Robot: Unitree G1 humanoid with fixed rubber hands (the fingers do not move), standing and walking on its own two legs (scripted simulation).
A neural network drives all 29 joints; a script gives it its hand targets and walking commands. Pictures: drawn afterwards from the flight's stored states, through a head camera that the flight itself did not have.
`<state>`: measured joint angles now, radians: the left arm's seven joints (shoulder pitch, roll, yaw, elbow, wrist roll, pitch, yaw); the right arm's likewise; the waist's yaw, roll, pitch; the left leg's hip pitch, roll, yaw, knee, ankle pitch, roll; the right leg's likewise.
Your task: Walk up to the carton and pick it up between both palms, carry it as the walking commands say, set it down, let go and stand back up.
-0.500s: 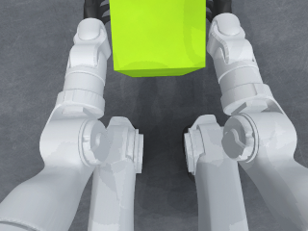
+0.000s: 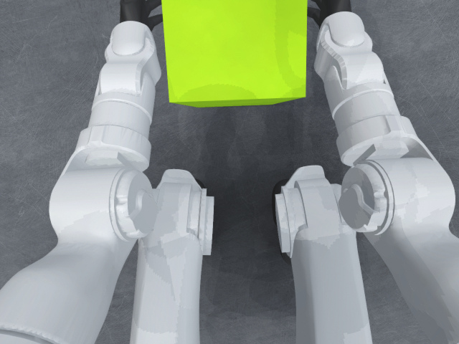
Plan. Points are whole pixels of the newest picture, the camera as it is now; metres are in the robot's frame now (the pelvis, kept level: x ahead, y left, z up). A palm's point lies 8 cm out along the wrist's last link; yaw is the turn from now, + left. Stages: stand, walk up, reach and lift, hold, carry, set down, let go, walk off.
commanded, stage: set down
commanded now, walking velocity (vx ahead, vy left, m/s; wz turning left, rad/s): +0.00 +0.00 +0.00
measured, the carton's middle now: (232, 12) +0.56 +0.01 -0.23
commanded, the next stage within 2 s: let go in 1.56 s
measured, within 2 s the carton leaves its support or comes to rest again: neither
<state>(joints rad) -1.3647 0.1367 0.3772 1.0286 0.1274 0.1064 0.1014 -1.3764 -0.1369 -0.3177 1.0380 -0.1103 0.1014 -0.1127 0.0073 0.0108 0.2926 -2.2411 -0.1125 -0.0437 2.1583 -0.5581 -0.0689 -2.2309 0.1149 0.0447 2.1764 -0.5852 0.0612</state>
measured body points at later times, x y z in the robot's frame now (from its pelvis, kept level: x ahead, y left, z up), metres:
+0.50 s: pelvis +0.01 +0.00 +0.02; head +0.37 +0.00 +0.29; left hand +0.55 +0.17 -0.14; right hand +0.55 -0.16 -0.14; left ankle +0.12 +0.12 -0.34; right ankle +0.11 -0.12 -0.34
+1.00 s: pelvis +0.02 +0.00 +0.14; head +0.35 +0.00 +0.46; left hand +0.55 +0.18 +0.02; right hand +0.56 -0.17 +0.02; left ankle +0.12 +0.12 -0.34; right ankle +0.11 -0.12 -0.34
